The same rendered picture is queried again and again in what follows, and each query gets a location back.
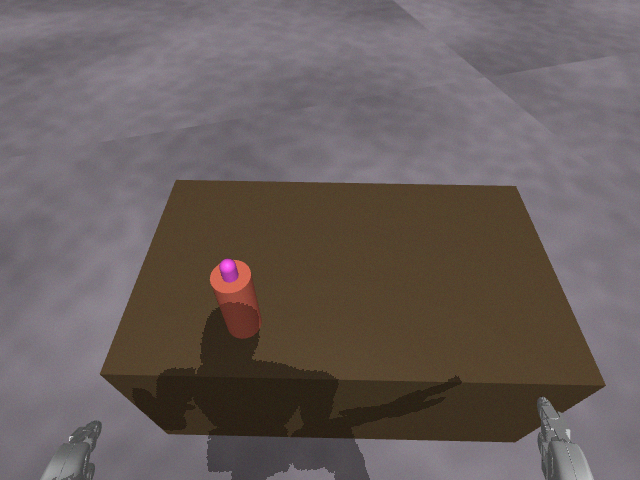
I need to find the right robot hand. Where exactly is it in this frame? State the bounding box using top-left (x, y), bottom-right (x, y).
top-left (537, 397), bottom-right (594, 480)

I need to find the bottle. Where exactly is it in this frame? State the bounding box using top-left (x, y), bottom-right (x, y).
top-left (210, 259), bottom-right (262, 339)

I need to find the left robot hand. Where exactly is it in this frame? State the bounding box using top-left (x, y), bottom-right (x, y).
top-left (40, 421), bottom-right (102, 480)

